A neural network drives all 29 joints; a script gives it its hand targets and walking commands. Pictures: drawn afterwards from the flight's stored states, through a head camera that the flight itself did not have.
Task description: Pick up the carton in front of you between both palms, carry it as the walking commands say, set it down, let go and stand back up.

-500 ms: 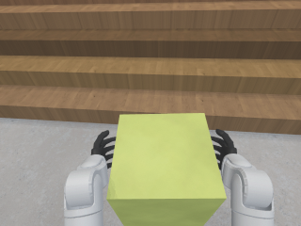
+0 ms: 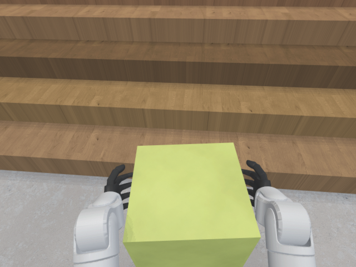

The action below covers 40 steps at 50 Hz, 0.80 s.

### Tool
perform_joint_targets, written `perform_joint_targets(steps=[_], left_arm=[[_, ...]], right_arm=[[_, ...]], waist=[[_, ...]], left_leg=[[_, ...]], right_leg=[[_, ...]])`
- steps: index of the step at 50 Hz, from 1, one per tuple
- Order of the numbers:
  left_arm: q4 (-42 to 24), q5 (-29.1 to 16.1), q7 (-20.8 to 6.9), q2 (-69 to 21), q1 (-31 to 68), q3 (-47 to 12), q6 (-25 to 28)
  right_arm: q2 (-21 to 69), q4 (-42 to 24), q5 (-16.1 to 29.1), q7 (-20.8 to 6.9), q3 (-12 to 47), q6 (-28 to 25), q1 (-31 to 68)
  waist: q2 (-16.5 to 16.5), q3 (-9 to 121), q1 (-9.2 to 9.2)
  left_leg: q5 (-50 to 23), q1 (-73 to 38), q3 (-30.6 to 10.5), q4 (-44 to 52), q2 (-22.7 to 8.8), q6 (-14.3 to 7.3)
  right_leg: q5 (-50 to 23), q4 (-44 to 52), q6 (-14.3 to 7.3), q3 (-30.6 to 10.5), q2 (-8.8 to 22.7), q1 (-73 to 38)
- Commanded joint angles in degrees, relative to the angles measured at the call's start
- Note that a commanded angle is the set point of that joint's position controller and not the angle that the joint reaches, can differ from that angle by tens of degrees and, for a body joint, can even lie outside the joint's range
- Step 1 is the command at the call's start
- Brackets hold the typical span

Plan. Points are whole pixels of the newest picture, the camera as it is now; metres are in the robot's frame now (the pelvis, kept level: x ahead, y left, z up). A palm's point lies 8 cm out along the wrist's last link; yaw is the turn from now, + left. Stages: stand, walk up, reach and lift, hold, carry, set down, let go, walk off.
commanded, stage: carry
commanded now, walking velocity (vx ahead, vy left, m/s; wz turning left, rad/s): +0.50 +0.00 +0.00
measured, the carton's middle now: (187, 214) +0.26 +0.00 +0.00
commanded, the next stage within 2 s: none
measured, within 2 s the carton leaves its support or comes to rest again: neither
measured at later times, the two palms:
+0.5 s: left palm (136, 72) +0.64 +0.13 +0.14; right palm (234, 67) +0.66 -0.16 +0.14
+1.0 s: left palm (144, 23) +1.03 +0.15 +0.15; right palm (215, 21) +1.02 -0.15 +0.15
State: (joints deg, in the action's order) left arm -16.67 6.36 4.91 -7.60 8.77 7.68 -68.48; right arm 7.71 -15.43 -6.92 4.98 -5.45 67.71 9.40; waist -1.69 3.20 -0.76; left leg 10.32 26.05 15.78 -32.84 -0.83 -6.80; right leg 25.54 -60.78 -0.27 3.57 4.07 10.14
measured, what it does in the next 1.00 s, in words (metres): walks ahead: right foot, then left foot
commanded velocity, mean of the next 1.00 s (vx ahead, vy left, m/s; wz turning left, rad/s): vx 0.50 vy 0.00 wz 0.00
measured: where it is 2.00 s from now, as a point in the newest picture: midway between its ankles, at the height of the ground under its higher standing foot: (181, 97)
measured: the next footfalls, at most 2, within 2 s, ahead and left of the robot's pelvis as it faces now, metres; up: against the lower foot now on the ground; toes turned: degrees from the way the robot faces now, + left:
right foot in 0.42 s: +0.47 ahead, -0.11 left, +0.00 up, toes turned -8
left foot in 0.86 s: +0.71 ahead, +0.08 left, +0.00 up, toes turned +7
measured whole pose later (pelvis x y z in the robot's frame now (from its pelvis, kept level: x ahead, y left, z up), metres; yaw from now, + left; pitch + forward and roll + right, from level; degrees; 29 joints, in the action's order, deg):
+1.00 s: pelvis +0.63 +0.00 +0.01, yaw +1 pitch +5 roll +0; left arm 5.7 4.4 8.4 1.0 53.2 18.6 -77.7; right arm -0.1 6.7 -4.0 8.2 -17.0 75.7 52.5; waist -1.0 -4.7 -3.6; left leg 12.3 24.9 7.2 -31.6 1.1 -5.3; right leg 22.5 -86.0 -3.4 0.9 -0.8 33.8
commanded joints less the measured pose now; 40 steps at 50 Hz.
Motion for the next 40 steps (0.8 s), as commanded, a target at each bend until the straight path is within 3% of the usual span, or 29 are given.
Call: perform_joint_targets(steps=[1, 2, 3, 6, 11, 16, 18, 19, 20, 21, 22, 23, 24, 26, 28, 33, 36, 38, 39, 40], left_arm=[[-5.3, -23.4, -15.8, -54.2, 27.4, -43.5, 0.9], [-4.9, -23.1, -15.7, -55.5, 26.8, -43.3, 1.5], [-4.6, -22.9, -15.4, -56.5, 25.9, -43.6, 2.1], [-3.2, -20.9, -14.3, -56.9, 21.1, -43.7, 3.6], [-6.8, -21.0, -13.0, -54.3, 22.1, -44.8, 3.5], [-12.5, -24.2, -12.2, -45.9, 31.5, -44.8, 0.5], [-12.2, -25.2, -11.8, -41.7, 36.8, -43.8, -1.2], [-10.9, -25.5, -11.6, -39.9, 38.8, -42.9, -2.1], [-8.8, -25.5, -11.3, -37.8, 40.3, -41.5, -2.9], [-6.9, -25.4, -11.0, -35.9, 42.8, -39.9, -3.8], [-4.5, -25.2, -10.5, -32.9, 45.9, -37.6, -4.3], [-2.0, -26.4, -10.2, -34.0, 47.2, -37.2, -5.0], [-2.8, -28.0, -10.3, -35.2, 51.6, -37.0, -5.7], [-2.1, -30.3, -10.5, -39.5, 60.0, -36.7, -6.4], [0.0, -31.8, -10.8, -43.3, 66.1, -36.0, -6.7], [6.0, -31.5, -11.0, -45.7, 76.8, -32.8, -7.3], [10.8, -30.5, -10.7, -46.0, 80.6, -30.2, -7.5], [13.7, -29.5, -10.5, -46.5, 82.2, -28.3, -7.5], [15.0, -29.0, -10.4, -47.0, 83.2, -27.6, -7.6], [16.3, -28.4, -10.3, -47.3, 83.7, -26.7, -7.6]], right_arm=[[56.4, -5.3, 24.3, -15.1, 41.3, -0.9, 25.4], [57.3, -6.1, 24.9, -15.3, 41.9, -1.2, 26.4], [57.5, -6.6, 25.5, -15.4, 42.4, -1.6, 26.6], [56.3, -6.8, 26.0, -16.2, 42.5, -2.1, 23.7], [52.2, -8.5, 25.9, -16.5, 42.0, -1.8, 22.2], [43.9, -12.1, 25.5, -14.3, 40.3, 0.3, 28.6], [40.0, -12.1, 25.3, -13.1, 39.3, 1.8, 33.8], [38.0, -11.7, 25.4, -12.5, 38.8, 2.6, 37.3], [36.0, -10.8, 25.6, -12.0, 38.2, 3.6, 39.9], [34.0, -9.4, 26.0, -11.5, 37.4, 4.6, 43.4], [34.3, -8.7, 27.1, -11.0, 37.2, 5.9, 48.4], [33.9, -6.7, 27.5, -10.6, 35.7, 6.8, 50.5], [36.0, -4.9, 27.9, -10.3, 35.7, 7.2, 53.7], [39.2, -2.5, 28.8, -9.9, 33.7, 7.6, 59.4], [41.5, 0.9, 28.3, -9.6, 32.3, 8.0, 63.1], [44.7, 8.1, 27.2, -8.6, 29.6, 8.1, 73.5], [45.7, 12.4, 27.3, -8.2, 27.5, 8.2, 77.9], [46.6, 15.1, 27.2, -8.2, 25.8, 8.5, 80.0], [47.3, 16.5, 27.1, -8.4, 24.9, 8.6, 81.0], [47.6, 17.4, 27.3, -8.6, 24.1, 8.7, 82.5]], waist=[[4.0, 18.8, -0.27], [3.0, 18.4, -0.04], [4.4, 18.8, 0.06], [7.1, 17.8, -0.03], [8.8, 12.0, -0.20], [10.1, 7.5, -0.61], [10.5, 8.1, -0.62], [10.8, 10.3, 0.27], [8.4, 13.5, 2.43], [3.9, 18.4, 4.90], [-11.1, 23.9, 5.00], [-18.1, 23.3, 4.88], [-14.0, 22.7, 4.11], [-1.5, 20.7, 3.65], [-2.3, 22.0, 2.66], [-4.5, 21.6, 3.08], [-4.7, 20.8, 4.17], [-5.8, 20.8, 4.46], [-8.3, 22.3, 4.16], [-8.4, 22.8, 3.39]], left_leg=[[-9.5, -33.7, -32.2, 17.7, -20.5, -4.4], [-9.5, -30.0, -27.8, 18.8, -19.0, -2.2], [-9.0, -28.3, -24.3, 19.5, -17.8, -0.8], [-8.7, -27.6, -17.9, 21.4, -15.8, -0.7], [-16.5, -30.0, -11.3, 21.9, -12.7, -0.8], [-19.7, -30.4, -7.9, 20.1, -11.9, -0.5], [-25.8, -30.6, -6.4, 15.6, -11.8, 0.4], [-30.8, -29.8, -4.8, 9.7, -11.1, 1.3], [-32.3, -26.8, -2.2, -0.3, -9.0, 2.7], [-22.8, -18.7, -2.9, -13.0, -7.4, 4.0], [-6.7, -2.6, -5.0, -32.2, -0.9, 6.6], [17.1, 9.6, -10.7, -42.2, 3.8, 6.3], [17.6, 13.5, -16.0, -48.6, 0.0, 4.2], [11.4, 13.8, -17.6, -44.3, -3.9, 2.7], [8.1, 11.1, -16.6, -38.7, -4.7, 3.2], [4.6, 16.6, -13.2, -26.2, -4.0, 4.9], [-0.7, 14.8, -10.4, -15.0, -2.2, 5.2], [-4.8, 10.6, -7.7, -7.6, 0.2, 4.8], [-5.8, 7.0, -6.9, -6.4, 1.2, 3.8], [-6.0, 3.6, -6.7, -3.6, 2.2, 3.0]], right_leg=[[-4.7, -13.2, -2.0, -4.5, 2.3, 26.8], [-7.2, -8.3, -1.9, -4.5, 3.4, 24.9], [-9.1, -5.4, -1.6, -3.3, 3.2, 23.1], [-11.5, 3.7, -0.3, 0.3, 2.4, 23.5], [-19.1, 19.8, 0.9, 4.8, 1.4, 27.5], [-25.0, 28.7, -1.8, 7.6, -0.6, 23.4], [-24.4, 30.2, -3.2, 8.6, -1.7, 17.5], [-22.4, 30.7, -3.3, 10.1, -3.6, 11.2], [-18.8, 32.3, -3.3, 12.6, -6.3, 2.0], [-13.5, 31.6, -3.6, 6.9, -2.0, -10.1], [-3.3, 38.0, -11.7, -22.6, 14.2, -21.4], [-5.8, 46.5, -15.5, -36.2, 17.9, -24.8], [-11.0, 44.1, -15.1, -30.7, 17.9, -23.6], [-22.8, 41.1, -12.1, -20.0, 15.0, -16.3], [-24.9, 42.0, -10.3, -13.5, 13.4, -12.9], [-32.2, 42.3, -12.2, -6.7, 11.6, -15.6], [-40.6, 39.4, -10.8, -1.5, 8.4, -16.4], [-47.7, 36.6, -9.3, 1.8, 6.6, -16.6], [-49.4, 34.7, -9.2, 3.3, 6.6, -16.7], [-53.5, 32.0, -8.5, 3.9, 6.5, -16.1]])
